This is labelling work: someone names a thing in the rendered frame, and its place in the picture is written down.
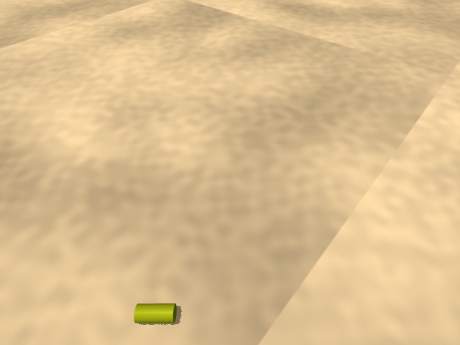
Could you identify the can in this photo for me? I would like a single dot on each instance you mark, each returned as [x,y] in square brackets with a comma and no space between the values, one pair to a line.
[155,313]

